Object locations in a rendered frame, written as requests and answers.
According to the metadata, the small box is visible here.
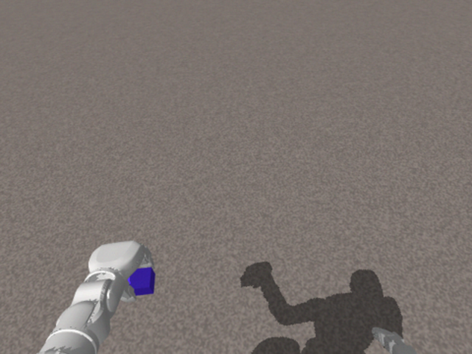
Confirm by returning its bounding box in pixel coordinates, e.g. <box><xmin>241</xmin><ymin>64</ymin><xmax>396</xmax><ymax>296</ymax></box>
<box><xmin>128</xmin><ymin>267</ymin><xmax>155</xmax><ymax>296</ymax></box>

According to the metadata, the left robot arm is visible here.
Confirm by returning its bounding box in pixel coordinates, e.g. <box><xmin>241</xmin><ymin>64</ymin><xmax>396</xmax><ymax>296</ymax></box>
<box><xmin>37</xmin><ymin>268</ymin><xmax>125</xmax><ymax>354</ymax></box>

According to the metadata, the right robot hand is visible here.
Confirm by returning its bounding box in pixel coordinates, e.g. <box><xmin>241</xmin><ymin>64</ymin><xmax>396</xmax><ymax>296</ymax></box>
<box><xmin>372</xmin><ymin>327</ymin><xmax>417</xmax><ymax>354</ymax></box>

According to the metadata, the left robot hand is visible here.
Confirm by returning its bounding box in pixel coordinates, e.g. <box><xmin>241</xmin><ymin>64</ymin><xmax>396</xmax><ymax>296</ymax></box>
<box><xmin>88</xmin><ymin>240</ymin><xmax>155</xmax><ymax>302</ymax></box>

